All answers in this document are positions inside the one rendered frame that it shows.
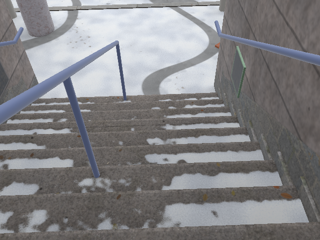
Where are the stairs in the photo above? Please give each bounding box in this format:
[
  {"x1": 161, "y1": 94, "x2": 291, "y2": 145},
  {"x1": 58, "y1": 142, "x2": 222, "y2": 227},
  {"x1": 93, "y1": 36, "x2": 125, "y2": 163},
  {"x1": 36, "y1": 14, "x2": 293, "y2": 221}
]
[{"x1": 0, "y1": 92, "x2": 320, "y2": 240}]

